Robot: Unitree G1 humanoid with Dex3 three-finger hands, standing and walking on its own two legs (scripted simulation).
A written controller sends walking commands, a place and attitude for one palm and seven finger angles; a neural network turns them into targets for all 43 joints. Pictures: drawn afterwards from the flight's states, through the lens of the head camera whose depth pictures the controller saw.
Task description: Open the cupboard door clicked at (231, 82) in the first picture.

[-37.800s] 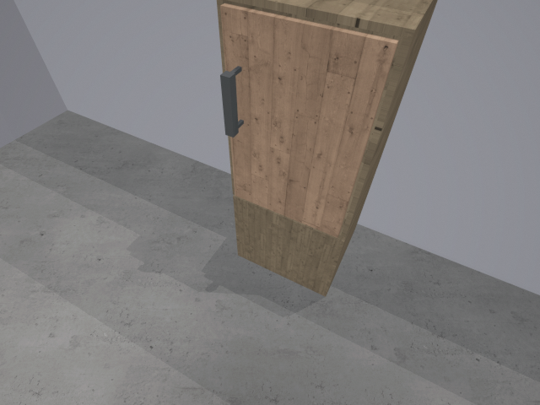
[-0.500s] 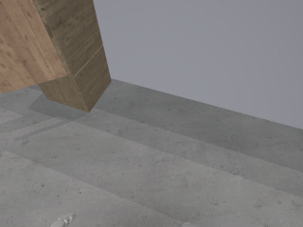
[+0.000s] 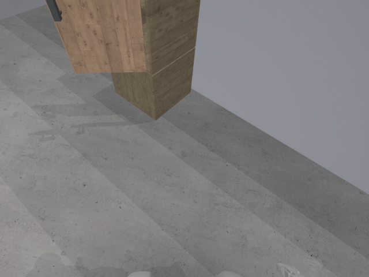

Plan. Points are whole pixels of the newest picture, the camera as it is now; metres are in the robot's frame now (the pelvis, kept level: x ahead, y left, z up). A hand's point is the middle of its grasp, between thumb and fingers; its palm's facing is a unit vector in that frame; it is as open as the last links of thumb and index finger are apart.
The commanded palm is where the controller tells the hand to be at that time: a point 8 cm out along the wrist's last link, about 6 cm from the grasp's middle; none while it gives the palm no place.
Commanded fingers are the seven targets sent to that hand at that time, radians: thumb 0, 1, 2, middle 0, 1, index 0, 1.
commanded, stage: turn to face it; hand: left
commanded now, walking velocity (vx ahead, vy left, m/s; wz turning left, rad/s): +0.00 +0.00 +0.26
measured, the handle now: out of the picture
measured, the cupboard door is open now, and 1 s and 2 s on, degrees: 45 45 45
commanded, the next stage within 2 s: take the last steps up to it in 0.18 s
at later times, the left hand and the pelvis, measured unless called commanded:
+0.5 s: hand out of the picture +0.03 +0.15 -0.14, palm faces +0.21 -0.95 -0.23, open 7.3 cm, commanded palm none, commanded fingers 0.00 0.90 0.90 -0.20 -0.30 -0.20 -0.30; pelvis +0.03 -0.04 +0.02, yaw +10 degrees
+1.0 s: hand (64, 269) +0.14 +0.29 -0.15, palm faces +0.28 -0.94 -0.20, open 7.4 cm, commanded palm none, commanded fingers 0.00 0.90 0.90 -0.20 -0.30 -0.20 -0.30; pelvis +0.13 +0.09 +0.02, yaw +13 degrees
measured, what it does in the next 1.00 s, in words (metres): walks ahead: right foot, then left foot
